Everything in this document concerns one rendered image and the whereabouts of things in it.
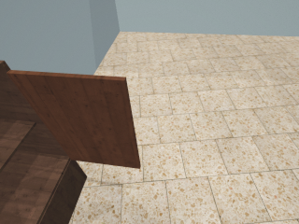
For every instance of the cupboard door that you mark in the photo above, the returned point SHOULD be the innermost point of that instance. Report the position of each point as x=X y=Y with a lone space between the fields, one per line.
x=90 y=116

